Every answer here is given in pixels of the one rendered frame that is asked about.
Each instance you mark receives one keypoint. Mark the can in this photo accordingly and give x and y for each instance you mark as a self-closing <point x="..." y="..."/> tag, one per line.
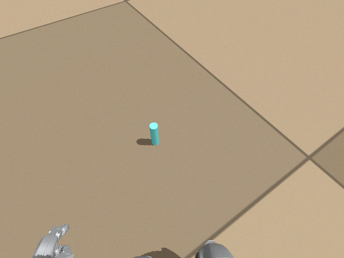
<point x="154" y="132"/>

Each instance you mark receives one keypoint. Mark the left robot hand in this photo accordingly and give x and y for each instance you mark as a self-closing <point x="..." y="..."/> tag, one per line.
<point x="48" y="248"/>

